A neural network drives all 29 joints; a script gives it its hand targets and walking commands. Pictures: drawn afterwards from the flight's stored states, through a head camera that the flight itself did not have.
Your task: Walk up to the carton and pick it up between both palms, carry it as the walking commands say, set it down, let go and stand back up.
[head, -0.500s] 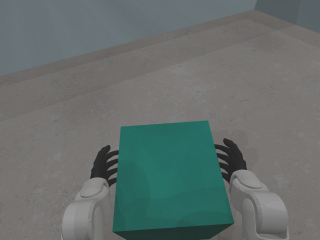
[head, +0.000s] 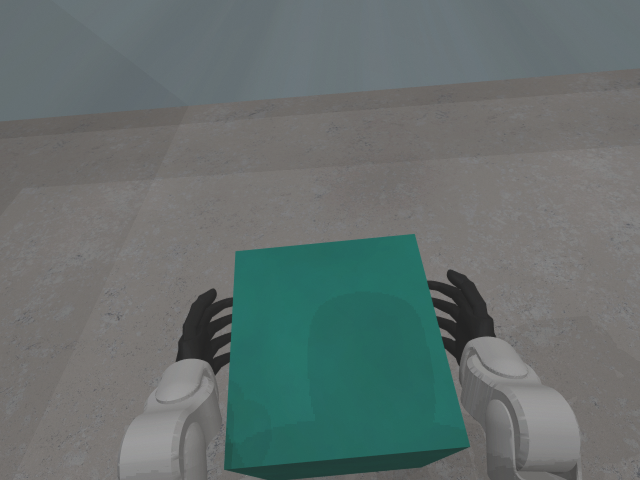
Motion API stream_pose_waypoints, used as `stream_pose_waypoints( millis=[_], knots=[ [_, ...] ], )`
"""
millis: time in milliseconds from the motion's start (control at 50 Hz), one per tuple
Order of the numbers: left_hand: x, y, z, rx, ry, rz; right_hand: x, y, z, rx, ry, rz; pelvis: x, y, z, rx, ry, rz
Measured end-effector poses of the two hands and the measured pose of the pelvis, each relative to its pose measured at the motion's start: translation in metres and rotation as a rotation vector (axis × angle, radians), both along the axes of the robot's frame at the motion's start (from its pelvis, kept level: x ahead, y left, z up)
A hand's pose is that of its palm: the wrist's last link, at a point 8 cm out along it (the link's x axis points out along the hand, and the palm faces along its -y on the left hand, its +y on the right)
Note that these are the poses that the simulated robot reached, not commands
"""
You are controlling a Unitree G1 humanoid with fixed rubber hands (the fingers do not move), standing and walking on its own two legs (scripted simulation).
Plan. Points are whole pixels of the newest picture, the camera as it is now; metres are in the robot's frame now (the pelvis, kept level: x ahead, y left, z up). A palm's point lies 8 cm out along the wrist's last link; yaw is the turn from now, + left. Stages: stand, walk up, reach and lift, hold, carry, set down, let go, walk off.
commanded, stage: carry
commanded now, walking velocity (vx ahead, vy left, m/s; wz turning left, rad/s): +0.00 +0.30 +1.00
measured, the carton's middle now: (337, 369) +0.26 -0.01 +0.02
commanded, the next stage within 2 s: none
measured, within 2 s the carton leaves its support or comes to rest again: neither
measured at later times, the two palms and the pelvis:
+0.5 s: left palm out of the picture +0.11 +0.44 +0.08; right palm (163, 367) +0.25 +0.18 +0.08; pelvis -0.04 +0.20 +0.00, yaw +30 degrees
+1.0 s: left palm out of the picture -0.15 +0.64 +0.07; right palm out of the picture +0.10 +0.50 +0.07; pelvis -0.15 +0.36 -0.01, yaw +60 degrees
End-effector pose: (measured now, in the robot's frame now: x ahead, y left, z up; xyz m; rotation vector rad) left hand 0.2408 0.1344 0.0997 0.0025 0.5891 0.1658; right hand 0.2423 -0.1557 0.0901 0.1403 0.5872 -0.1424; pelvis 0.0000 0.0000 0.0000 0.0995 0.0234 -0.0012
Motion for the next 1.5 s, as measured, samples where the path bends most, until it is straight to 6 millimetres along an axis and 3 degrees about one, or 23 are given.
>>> stream_pose_waypoints(
  millis=[60, 120, 180, 240, 340, 440, 520, 580, 660, 720, 820, 920, 1000, 1060, 1120, 1220, 1340, 1500],
  knots=[
    [-0.003, 0.047, -0.009, -0.010, -0.001, 0.042, 0.010, 0.047, -0.004, -0.015, -0.001, 0.046, 0.004, 0.035, -0.010, -0.018, -0.004, 0.047],
    [-0.004, 0.098, -0.031, -0.032, -0.010, 0.081, 0.020, 0.099, -0.021, -0.046, -0.009, 0.088, 0.007, 0.073, -0.034, -0.051, -0.004, 0.085],
    [-0.016, 0.139, -0.059, -0.085, 0.062, 0.152, 0.022, 0.141, -0.044, -0.101, 0.063, 0.160, -0.002, 0.094, -0.040, -0.076, 0.002, 0.140],
    [-0.040, 0.168, -0.074, -0.095, 0.130, 0.221, 0.017, 0.174, -0.058, -0.107, 0.130, 0.227, -0.011, 0.109, -0.036, -0.080, 0.006, 0.206],
    [-0.080, 0.212, -0.064, -0.040, 0.134, 0.338, 0.011, 0.226, -0.064, -0.043, 0.135, 0.336, -0.023, 0.135, -0.028, -0.070, 0.013, 0.346],
    [-0.115, 0.265, -0.031, -0.043, 0.086, 0.463, 0.009, 0.293, -0.031, -0.036, 0.089, 0.454, -0.029, 0.171, -0.005, -0.029, 0.024, 0.461],
    [-0.139, 0.316, -0.013, -0.022, 0.003, 0.536, 0.008, 0.356, -0.009, -0.021, 0.004, 0.531, -0.039, 0.209, -0.004, -0.020, 0.025, 0.543],
    [-0.161, 0.361, -0.017, -0.012, -0.044, 0.583, -0.001, 0.409, -0.009, -0.017, -0.045, 0.582, -0.049, 0.245, -0.020, -0.029, 0.016, 0.587],
    [-0.197, 0.410, -0.044, -0.068, -0.011, 0.670, -0.020, 0.471, -0.033, -0.080, -0.013, 0.680, -0.066, 0.276, -0.036, -0.058, 0.002, 0.650],
    [-0.231, 0.426, -0.059, -0.099, 0.068, 0.739, -0.039, 0.499, -0.048, -0.111, 0.066, 0.749, -0.078, 0.287, -0.033, -0.068, -0.007, 0.708],
    [-0.282, 0.445, -0.057, -0.054, 0.097, 0.842, -0.070, 0.540, -0.061, -0.056, 0.099, 0.845, -0.099, 0.305, -0.031, -0.080, -0.012, 0.844],
    [-0.341, 0.473, -0.038, -0.066, 0.076, 0.961, -0.106, 0.595, -0.037, -0.058, 0.083, 0.956, -0.123, 0.334, -0.012, -0.063, -0.006, 0.969],
    [-0.390, 0.506, -0.025, -0.043, 0.012, 1.046, -0.140, 0.652, -0.019, -0.039, 0.016, 1.044, -0.150, 0.362, -0.012, -0.053, 0.001, 1.048],
    [-0.432, 0.536, -0.030, -0.023, -0.039, 1.098, -0.174, 0.696, -0.020, -0.026, -0.037, 1.100, -0.177, 0.390, -0.028, -0.048, -0.003, 1.091],
    [-0.473, 0.556, -0.044, -0.058, -0.023, 1.165, -0.209, 0.730, -0.035, -0.070, -0.026, 1.172, -0.200, 0.404, -0.035, -0.064, -0.017, 1.129],
    [-0.530, 0.560, -0.059, -0.116, 0.058, 1.259, -0.256, 0.757, -0.052, -0.124, 0.056, 1.263, -0.230, 0.415, -0.030, -0.076, -0.026, 1.214],
    [-0.584, 0.557, -0.046, -0.057, 0.079, 1.345, -0.305, 0.778, -0.057, -0.056, 0.085, 1.340, -0.264, 0.425, -0.026, -0.072, -0.022, 1.347],
    [-0.687, 0.546, -0.015, -0.048, 0.007, 1.546, -0.398, 0.829, -0.012, -0.046, 0.013, 1.542, -0.314, 0.438, -0.003, -0.056, -0.013, 1.543]
  ],
)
